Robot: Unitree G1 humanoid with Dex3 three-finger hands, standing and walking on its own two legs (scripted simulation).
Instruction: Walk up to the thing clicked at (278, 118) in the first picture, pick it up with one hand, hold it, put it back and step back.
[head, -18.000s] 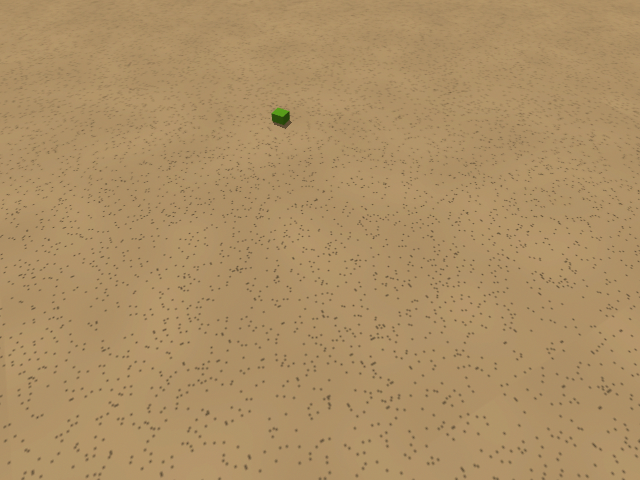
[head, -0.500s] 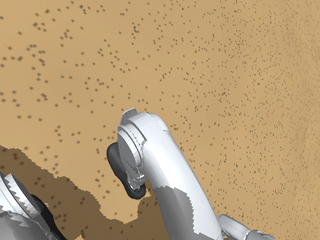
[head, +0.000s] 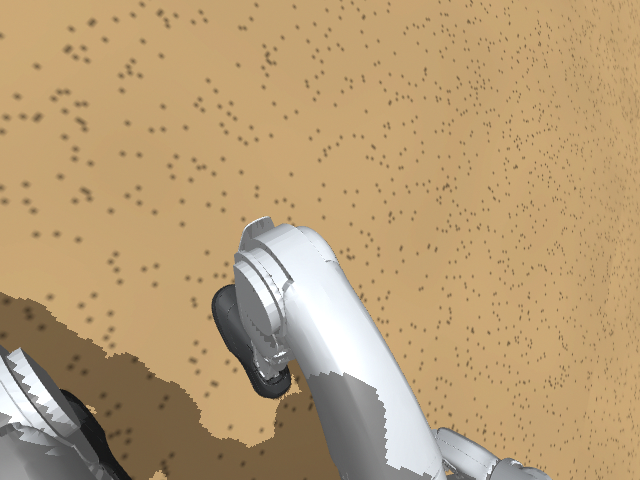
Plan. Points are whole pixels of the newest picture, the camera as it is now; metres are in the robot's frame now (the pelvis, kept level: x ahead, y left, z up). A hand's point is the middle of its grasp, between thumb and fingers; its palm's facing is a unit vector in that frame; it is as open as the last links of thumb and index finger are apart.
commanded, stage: settle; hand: left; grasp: from above
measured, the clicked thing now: out of the picture +0.43 +0.36 -0.30
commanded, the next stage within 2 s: lift in 0.84 s
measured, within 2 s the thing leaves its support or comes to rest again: leaves its support in 0.32 s
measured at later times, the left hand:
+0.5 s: hand out of the picture +0.44 +0.37 -0.21, palm faces +0.03 -0.44 -0.90, open 9.8 cm
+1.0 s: hand out of the picture +0.43 +0.37 -0.14, palm faces -0.01 -0.43 -0.90, open 9.9 cm
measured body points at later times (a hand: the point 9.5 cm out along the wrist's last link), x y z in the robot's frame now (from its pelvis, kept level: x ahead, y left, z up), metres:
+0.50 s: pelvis +0.00 +0.00 +0.01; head +0.29 +0.12 +0.33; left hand +0.44 +0.39 -0.16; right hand +0.01 -0.25 -0.03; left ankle +0.07 +0.14 -0.29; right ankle +0.13 -0.12 -0.29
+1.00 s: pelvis +0.01 -0.01 +0.02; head +0.26 +0.08 +0.38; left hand +0.43 +0.38 -0.09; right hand +0.02 -0.27 -0.06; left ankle +0.07 +0.14 -0.29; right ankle +0.13 -0.12 -0.29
